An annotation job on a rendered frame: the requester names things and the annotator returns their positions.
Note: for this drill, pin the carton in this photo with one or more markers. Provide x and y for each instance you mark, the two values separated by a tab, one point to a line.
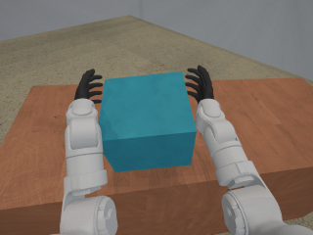
147	122

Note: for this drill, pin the right robot upper arm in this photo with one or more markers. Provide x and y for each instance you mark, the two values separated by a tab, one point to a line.
253	211

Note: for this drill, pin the left robot hand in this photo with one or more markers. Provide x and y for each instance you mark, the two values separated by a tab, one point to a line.
82	91

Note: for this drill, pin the pedestal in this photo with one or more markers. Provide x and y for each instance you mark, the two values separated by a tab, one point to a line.
272	117

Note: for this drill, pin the robot left forearm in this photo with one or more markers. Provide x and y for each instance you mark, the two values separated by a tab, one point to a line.
84	152

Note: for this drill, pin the robot right forearm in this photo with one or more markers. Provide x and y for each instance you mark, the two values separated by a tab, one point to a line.
233	169

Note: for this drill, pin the right robot hand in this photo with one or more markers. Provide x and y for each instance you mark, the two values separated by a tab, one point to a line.
204	87

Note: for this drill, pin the left robot upper arm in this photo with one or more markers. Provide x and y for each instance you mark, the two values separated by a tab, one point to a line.
89	216

